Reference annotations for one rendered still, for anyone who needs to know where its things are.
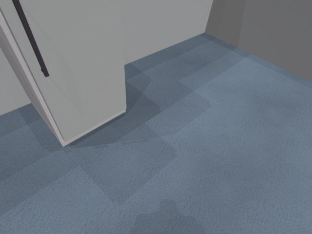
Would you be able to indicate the handle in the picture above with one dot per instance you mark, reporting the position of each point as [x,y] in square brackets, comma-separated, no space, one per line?
[30,36]

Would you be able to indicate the fridge door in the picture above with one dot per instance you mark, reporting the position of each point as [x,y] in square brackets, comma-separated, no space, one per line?
[81,44]

